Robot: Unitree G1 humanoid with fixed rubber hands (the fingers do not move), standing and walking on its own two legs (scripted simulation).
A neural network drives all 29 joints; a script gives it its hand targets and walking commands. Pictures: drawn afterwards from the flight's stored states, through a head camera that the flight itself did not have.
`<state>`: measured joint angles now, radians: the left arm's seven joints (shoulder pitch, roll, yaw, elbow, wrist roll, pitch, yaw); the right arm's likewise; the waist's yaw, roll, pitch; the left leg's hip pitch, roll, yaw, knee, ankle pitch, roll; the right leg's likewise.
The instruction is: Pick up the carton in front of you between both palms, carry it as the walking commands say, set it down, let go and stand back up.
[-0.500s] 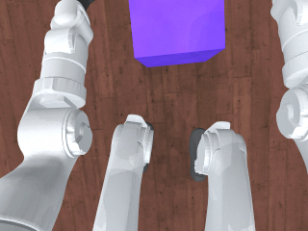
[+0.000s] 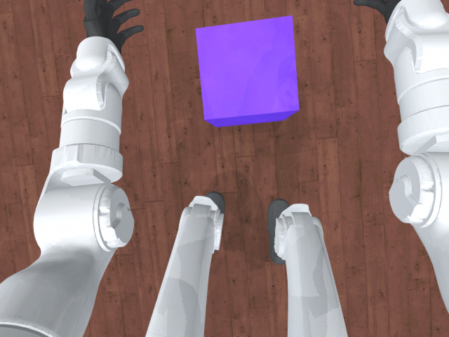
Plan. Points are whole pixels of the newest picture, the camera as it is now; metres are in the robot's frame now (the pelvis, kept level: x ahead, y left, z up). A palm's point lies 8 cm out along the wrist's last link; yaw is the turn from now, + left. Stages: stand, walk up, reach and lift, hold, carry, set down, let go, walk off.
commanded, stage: set down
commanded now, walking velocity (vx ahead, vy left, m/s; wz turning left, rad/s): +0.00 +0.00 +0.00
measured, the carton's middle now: (247, 82) +0.55 +0.02 -0.45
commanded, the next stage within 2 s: let go in 0.12 s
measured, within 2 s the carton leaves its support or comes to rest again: neither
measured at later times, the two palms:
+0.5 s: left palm (41, 79) +0.44 +0.23 +0.01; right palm out of the picture +0.46 -0.19 +0.01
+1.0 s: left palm out of the picture +0.27 +0.24 +0.12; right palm out of the picture +0.30 -0.22 +0.11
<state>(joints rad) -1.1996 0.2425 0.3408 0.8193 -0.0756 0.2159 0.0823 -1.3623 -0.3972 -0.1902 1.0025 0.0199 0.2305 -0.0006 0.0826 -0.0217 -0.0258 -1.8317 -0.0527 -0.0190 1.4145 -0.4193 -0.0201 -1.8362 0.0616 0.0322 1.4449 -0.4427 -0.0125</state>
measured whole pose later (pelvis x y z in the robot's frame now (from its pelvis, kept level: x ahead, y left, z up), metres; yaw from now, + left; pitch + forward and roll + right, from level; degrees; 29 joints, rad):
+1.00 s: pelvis +0.10 +0.01 +0.19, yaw -1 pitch +10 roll +0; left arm 0.16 0.19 0.05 0.46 -0.02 0.01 -0.07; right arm 0.09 -0.20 -0.09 0.51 -0.01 0.00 0.03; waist 0.04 0.02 0.01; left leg -0.41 -0.04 -0.05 0.50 -0.25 0.01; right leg -0.40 0.04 0.05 0.50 -0.27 -0.01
